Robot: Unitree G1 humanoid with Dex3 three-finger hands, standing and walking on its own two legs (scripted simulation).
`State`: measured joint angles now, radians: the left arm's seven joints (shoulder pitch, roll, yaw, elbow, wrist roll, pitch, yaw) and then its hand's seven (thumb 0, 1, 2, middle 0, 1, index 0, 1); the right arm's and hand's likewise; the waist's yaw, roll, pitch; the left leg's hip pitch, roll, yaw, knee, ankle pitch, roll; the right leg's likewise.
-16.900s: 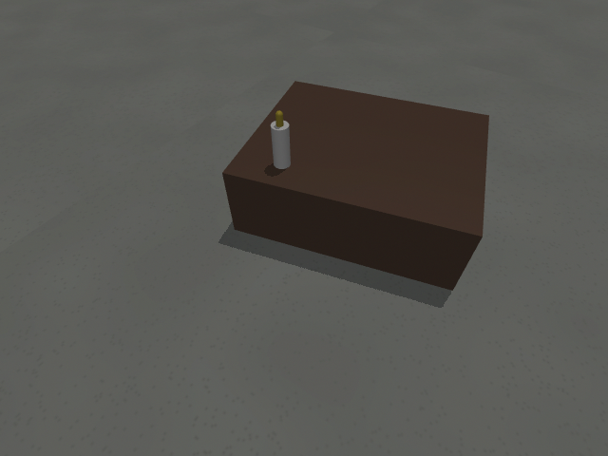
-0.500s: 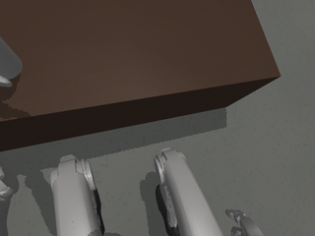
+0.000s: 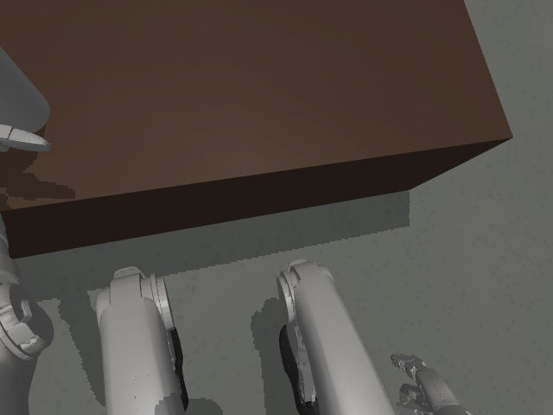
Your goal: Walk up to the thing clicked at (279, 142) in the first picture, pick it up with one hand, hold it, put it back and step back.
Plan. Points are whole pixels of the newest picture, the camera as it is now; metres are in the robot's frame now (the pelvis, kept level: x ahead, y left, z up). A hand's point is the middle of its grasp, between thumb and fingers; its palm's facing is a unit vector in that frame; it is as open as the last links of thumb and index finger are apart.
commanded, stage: close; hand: left
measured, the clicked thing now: out of the picture +0.53 +0.33 +0.03
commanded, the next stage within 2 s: settle in 0.50 s
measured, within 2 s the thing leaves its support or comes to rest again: leaves its support in 1.02 s
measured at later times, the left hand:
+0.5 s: hand out of the picture +0.51 +0.32 +0.00, palm faces +0.33 -0.94 -0.01, open 11.6 cm
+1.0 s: hand out of the picture +0.50 +0.31 +0.00, palm faces +0.30 -0.95 -0.04, open 9.4 cm
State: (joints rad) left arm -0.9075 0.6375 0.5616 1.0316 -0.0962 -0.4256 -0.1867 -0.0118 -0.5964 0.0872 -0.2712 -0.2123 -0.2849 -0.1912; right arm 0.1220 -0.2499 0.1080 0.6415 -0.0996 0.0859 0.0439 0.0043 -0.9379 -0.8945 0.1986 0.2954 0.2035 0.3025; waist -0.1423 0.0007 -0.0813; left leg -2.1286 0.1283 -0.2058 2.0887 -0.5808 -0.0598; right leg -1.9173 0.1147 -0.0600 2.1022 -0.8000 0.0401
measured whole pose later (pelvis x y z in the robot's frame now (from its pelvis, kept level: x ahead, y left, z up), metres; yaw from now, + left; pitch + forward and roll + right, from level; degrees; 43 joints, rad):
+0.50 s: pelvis -0.01 +0.00 -0.01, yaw +0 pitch +33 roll -8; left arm -0.94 0.68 0.56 1.04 -0.09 -0.42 -0.18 -0.01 -0.31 0.49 -0.68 -0.66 -0.70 -0.64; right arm 0.14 -0.26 0.12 0.65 -0.10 0.10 0.04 0.01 -0.93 -0.89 0.20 0.30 0.20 0.30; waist -0.16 -0.01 -0.07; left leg -2.16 0.12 -0.22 2.12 -0.57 -0.06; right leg -1.95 0.12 -0.06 2.13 -0.79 0.04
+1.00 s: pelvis +0.00 +0.00 +0.01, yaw +1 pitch +34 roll -8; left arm -0.84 0.58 0.51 0.88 -0.07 -0.32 -0.16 0.00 -0.28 1.02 -0.70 -1.01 -0.76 -1.02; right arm 0.13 -0.24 0.08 0.64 -0.08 0.09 0.03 0.01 -0.91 -0.89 0.20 0.30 0.20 0.30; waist -0.13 -0.01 -0.09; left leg -2.09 0.12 -0.20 2.05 -0.58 -0.06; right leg -1.88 0.10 -0.06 2.06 -0.80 0.04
